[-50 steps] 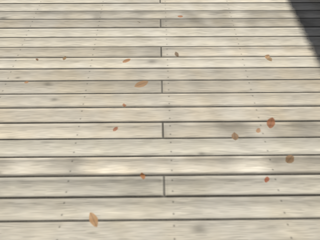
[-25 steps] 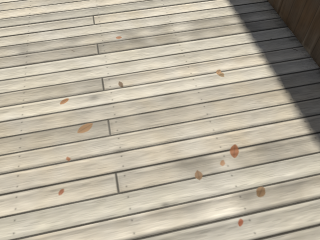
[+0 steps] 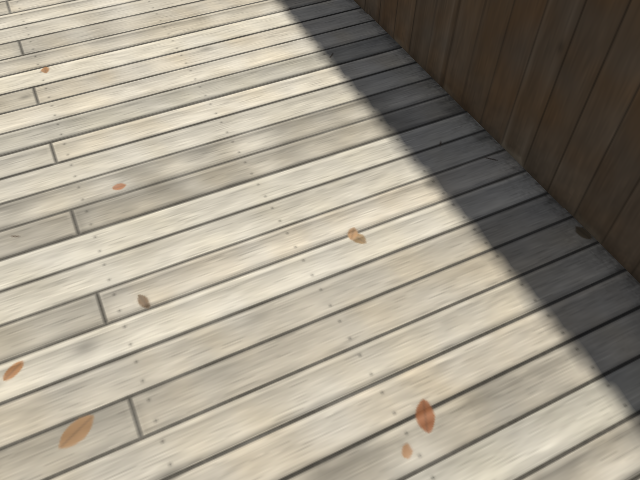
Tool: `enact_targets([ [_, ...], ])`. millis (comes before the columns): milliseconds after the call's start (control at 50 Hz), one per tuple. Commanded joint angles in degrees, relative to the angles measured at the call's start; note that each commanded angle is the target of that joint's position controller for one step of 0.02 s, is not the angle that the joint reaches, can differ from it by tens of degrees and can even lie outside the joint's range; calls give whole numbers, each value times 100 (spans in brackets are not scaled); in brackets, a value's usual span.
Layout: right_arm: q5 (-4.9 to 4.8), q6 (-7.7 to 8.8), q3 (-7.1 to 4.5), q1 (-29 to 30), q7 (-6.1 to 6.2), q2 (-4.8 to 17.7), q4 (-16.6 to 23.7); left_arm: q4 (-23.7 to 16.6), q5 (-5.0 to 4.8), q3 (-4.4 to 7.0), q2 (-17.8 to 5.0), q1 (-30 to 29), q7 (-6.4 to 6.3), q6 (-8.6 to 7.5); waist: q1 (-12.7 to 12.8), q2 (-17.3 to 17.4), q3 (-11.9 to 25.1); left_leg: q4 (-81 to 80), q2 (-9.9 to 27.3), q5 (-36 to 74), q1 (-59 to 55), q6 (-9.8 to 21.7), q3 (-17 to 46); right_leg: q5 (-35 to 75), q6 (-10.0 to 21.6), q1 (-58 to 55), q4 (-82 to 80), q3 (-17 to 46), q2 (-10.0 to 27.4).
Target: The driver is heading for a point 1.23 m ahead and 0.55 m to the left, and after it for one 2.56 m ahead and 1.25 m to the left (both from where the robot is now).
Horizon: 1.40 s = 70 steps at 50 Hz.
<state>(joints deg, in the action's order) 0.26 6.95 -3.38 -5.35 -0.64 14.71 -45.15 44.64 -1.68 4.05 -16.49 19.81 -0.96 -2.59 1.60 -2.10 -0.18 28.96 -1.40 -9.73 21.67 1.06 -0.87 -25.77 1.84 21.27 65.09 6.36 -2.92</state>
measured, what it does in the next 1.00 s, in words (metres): walks ahead, turning left: right foot, then left foot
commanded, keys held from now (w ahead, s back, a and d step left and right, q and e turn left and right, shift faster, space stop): w+e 0.02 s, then w+q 0.98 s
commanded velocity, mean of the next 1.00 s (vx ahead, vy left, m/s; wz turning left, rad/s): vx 0.50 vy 0.00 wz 0.30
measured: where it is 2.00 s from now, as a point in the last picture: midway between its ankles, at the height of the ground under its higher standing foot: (201, 294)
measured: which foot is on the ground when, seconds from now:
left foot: down 0.00-0.36, up 0.38-0.84, down 0.86-1.00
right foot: up 0.00-0.34, down 0.36-0.88, up 0.90-1.00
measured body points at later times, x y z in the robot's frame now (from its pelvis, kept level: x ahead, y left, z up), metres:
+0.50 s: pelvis +0.26 -0.05 +0.01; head +0.28 -0.05 +0.45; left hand +0.41 +0.22 -0.08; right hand +0.31 -0.33 -0.13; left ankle +0.16 +0.10 -0.64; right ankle +0.30 -0.15 -0.73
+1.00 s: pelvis +0.49 +0.07 +0.00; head +0.53 +0.10 +0.44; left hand +0.50 +0.38 -0.12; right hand +0.72 -0.14 -0.10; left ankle +0.52 +0.15 -0.73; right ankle +0.47 -0.12 -0.63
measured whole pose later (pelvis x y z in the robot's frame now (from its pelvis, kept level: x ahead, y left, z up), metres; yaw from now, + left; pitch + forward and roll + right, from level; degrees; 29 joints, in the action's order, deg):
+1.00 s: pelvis +0.49 +0.07 +0.00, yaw +23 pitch +2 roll -1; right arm -0.8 2.4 -4.2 -12.0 -2.4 16.8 -41.3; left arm 43.3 -0.6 3.9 -16.9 11.6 -0.6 -6.2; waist 0.0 -0.8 -3.6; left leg 32.0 -4.2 -11.0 22.7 5.5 -0.3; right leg -22.5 -0.7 24.7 68.8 1.7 4.5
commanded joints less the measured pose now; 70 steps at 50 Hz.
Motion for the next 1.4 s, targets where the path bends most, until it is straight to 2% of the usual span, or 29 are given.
enact_targets([
  [20, 54, -63, -133, -532, 39, 541, 104, -674, 46, 191, -651, -414, 22, -52, -368, 765, 86, -1542, 1759, -368, -1858, 863, 1974, 597, -34, 2161, 471, 125, 851],
  [80, 19, 7, -155, -771, -34, 634, -131, -739, 49, 80, -216, -367, 56, -36, -238, 731, 0, -1904, 1535, 351, -1362, 1093, 1435, 789, -36, 1804, -162, 1, 871],
  [140, -90, -21, -204, -808, -30, 873, -198, -936, 166, -3, -146, -846, 84, -121, -228, 587, -38, -2015, 1463, 1186, -1387, 1233, 1086, 1476, -131, 1819, -1313, -298, 966],
  [200, -170, -107, -230, -1050, -10, 1034, -261, -1065, 124, -77, -56, -1494, 160, -219, -445, 593, -114, -1937, 1194, 1325, -1213, 1063, 705, 2288, -217, 1251, -2568, -534, 737],
  [300, -235, -247, -242, -1567, 24, 1169, -431, -1270, 24, -6, -335, -1981, 268, -329, -492, 822, -107, -1473, 1479, 961, -1598, 886, 1150, 2218, -148, 604, -3564, -511, 467],
  [360, -174, -266, -145, -1490, 43, 938, -389, -916, 136, 264, -858, -556, 169, -362, 320, 687, 728, 266, 981, 1492, -945, 469, 794, 2267, 270, -1867, -3873, -380, 653],
  [380, 22, -226, 24, -1445, 42, 458, -157, -828, 251, 387, -1350, 470, 79, -316, 687, -286, 1697, 2222, 505, -297, 249, 185, 395, 2483, 646, -3505, -3660, 937, 1992],
  [400, -182, -127, 93, -2059, 40, 218, -43, -748, 297, 388, -1489, 553, 123, -252, 349, -1755, 2256, 3703, 51, -2534, 1846, 42, 466, 1241, 1377, -4374, -4396, 3162, 2940],
  [420, -307, -135, -67, -1780, 57, 832, -137, -761, 234, 264, -952, 393, 144, -252, 453, -965, 1590, 4353, 348, -2271, 2365, 27, 792, 578, 1251, -3860, -4641, 2958, 2692],
  [440, -309, -158, -121, -1412, 54, 958, -42, -762, 166, 168, -684, 92, 149, -268, 395, -733, 935, 4400, 529, -1739, 2528, 53, 707, 728, 1059, -3223, -4745, 2081, 2467],
  [460, -257, -210, -124, -1272, 72, 864, -58, -756, 176, 104, -515, -271, 175, -283, 206, -402, 607, 4268, 714, -1314, 2293, 14, 638, 1146, 959, -2562, -4926, 1513, 2210],
  [500, -201, -346, -145, -1263, 51, 683, -24, -692, 222, 74, -332, -723, 200, -332, -117, -520, 165, 3910, 943, -840, 1846, -47, 665, 1739, 886, -1649, -5339, 682, 1934],
  [660, -144, -488, -41, -337, -125, 308, 425, -334, 223, 261, -696, -676, 39, -392, -94, -126, -230, 2030, 910, 908, 1764, -149, 429, 2776, 810, -1445, -5772, -1079, 1808],
  [780, -137, -518, -59, 483, -290, 485, 859, -90, 38, 397, -1030, -332, 12, -230, 107, -99, -470, 998, 694, 409, 1617, 225, -56, 3082, 556, -2246, -5373, -1573, 2078],
  [820, -131, -540, -165, 174, -292, 670, 886, -78, -11, 440, -1214, -387, -2, -145, -154, -246, -148, 913, 304, -179, 899, 460, -432, 4926, 421, -2423, -4523, -1775, 2043],
  [840, -153, -546, -297, -539, -272, 860, 722, -90, -43, 433, -1235, -481, -8, -85, -589, -189, 246, 629, -18, -79, -82, 629, -643, 5697, 280, -2274, -3504, -1979, 1868],
  [860, -174, -576, -523, -1529, -190, 1285, 433, -113, 4, 355, -1058, -348, -27, -76, -1001, 16, 788, 495, -241, 158, -1679, 842, -517, 5376, 45, -1504, -2084, -2110, 1603],
  [880, -206, -616, -685, -1931, -69, 1963, 365, -329, 259, 163, -458, -126, -33, -124, -818, 1364, 1101, 184, 1102, 139, -3241, 1436, 1834, 1646, -332, 531, 55, -2101, 1037],
  [900, -158, -501, -626, -1741, -127, 2145, 647, -576, 203, 18, -237, -7, 8, -338, -517, 1769, 2145, -949, 2056, -1140, -4276, 2396, 4961, -1031, -464, 1964, 1376, -647, 93],
  [920, -138, -415, -479, -1734, -187, 1612, 652, -682, -40, 131, -783, -725, 68, -481, -864, 883, 1793, -1329, 2011, -1262, -4147, 2046, 4590, -623, -339, 2598, 1582, -99, 379],
  [940, -141, -352, -412, -1579, -185, 1375, 602, -738, -90, 118, -782, -930, 84, -555, -756, 806, 1113, -1276, 1822, -976, -3490, 1840, 3767, -130, -192, 2769, 1254, -187, 600],
  [960, -147, -335, -352, -1179, -167, 1184, 660, -646, 54, 114, -731, -930, 23, -578, -495, 369, 721, -1216, 1561, -462, -2640, 1625, 3126, 316, -155, 2438, 777, -177, 861],
  [1000, -43, -341, -252, -685, -118, 908, 840, -587, 199, 192, -822, -778, -2, -466, -117, 557, 446, -1385, 1232, 489, -1509, 1500, 2433, 768, -187, 1650, 179, -134, 1064],
  [1160, -137, -344, -307, -1214, 127, 1068, 662, -901, 234, 36, -350, -1864, 68, -336, -413, 631, 68, -1530, 699, 995, -923, 1228, 1589, 2822, -554, 1420, -2478, -297, 615],
  [1260, -185, -430, -317, -1638, 172, 1078, 501, -1100, 134, 36, -458, -2514, 238, -464, -646, 722, -75, -1124, 862, 558, -1270, 1133, 2097, 2981, -438, 1059, -3539, -235, 326],
  [1320, -173, -492, -337, -1596, 202, 1088, 510, -1073, 110, 115, -625, -2260, 276, -537, -460, 948, -19, -655, 982, 803, -1605, 1009, 2533, 2289, -244, 612, -3796, -214, 250],
  [1360, -156, -498, -263, -1398, 178, 863, 622, -859, 172, 253, -859, -1284, 215, -590, 70, 938, 520, 300, 590, 1435, -1359, 741, 2350, 2354, 81, -942, -4070, -263, 378],
  [1380, -57, -476, -145, -1357, 155, 568, 769, -793, 266, 336, -1173, -379, 159, -590, 453, 390, 1361, 1862, 240, 686, -594, 518, 1890, 2124, 460, -2514, -3883, 626, 1331],
  [1400, -222, -425, -38, -2228, 160, 224, 902, -570, 320, 429, -1560, 120, 183, -513, 78, -1602, 2077, 3725, -563, -2305, 1519, 112, 1194, 1025, 1413, -4380, -4336, 3296, 2626],
])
